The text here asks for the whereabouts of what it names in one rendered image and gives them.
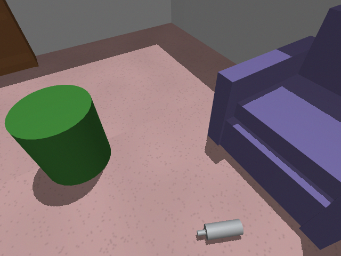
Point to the bookshelf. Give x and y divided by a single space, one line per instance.
15 51

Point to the bottle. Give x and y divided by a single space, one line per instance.
222 229

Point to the armchair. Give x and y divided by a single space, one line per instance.
279 116

